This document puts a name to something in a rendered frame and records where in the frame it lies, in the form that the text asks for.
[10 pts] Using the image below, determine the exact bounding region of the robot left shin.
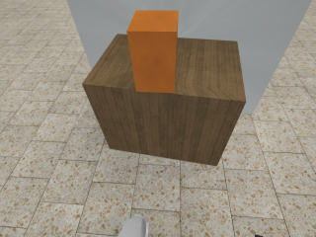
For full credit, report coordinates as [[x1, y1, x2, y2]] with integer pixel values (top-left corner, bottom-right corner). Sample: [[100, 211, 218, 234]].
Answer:
[[133, 214, 143, 218]]

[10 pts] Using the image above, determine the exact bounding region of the carton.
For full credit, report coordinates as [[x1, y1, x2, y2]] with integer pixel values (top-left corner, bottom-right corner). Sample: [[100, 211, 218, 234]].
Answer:
[[126, 10, 179, 93]]

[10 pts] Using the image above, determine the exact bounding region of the left robot thigh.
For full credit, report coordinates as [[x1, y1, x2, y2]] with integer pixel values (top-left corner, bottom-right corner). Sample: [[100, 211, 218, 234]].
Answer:
[[118, 217, 149, 237]]

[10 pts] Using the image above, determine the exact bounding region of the pedestal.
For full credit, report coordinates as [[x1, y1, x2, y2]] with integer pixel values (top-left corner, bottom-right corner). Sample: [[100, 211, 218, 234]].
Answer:
[[82, 34, 247, 167]]

